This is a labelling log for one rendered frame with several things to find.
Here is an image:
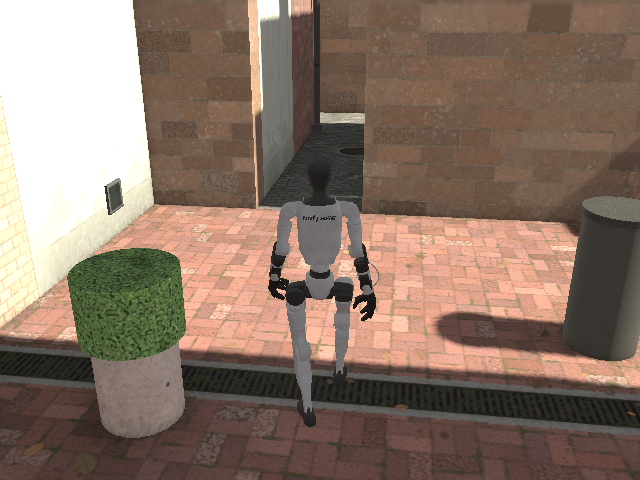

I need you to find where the right robot foot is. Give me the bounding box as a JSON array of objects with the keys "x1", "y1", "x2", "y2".
[{"x1": 333, "y1": 366, "x2": 347, "y2": 387}]

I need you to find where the robot left upper arm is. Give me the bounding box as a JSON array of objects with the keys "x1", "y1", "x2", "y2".
[{"x1": 275, "y1": 201, "x2": 299, "y2": 256}]

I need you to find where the robot head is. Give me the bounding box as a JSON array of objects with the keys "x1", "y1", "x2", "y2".
[{"x1": 302, "y1": 158, "x2": 336, "y2": 206}]

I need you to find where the robot left hand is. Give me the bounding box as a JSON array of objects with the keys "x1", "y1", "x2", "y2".
[{"x1": 268, "y1": 278, "x2": 289, "y2": 300}]

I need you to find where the right robot forearm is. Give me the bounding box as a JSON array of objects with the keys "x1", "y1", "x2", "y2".
[{"x1": 354, "y1": 243, "x2": 374, "y2": 295}]

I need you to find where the left robot forearm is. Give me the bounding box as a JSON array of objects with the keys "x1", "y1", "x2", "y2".
[{"x1": 269, "y1": 241, "x2": 286, "y2": 281}]

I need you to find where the robot right upper arm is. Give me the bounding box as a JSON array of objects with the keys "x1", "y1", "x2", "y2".
[{"x1": 340, "y1": 201, "x2": 364, "y2": 258}]

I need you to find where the robot right hand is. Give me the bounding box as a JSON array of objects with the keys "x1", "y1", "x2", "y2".
[{"x1": 353, "y1": 292, "x2": 376, "y2": 321}]

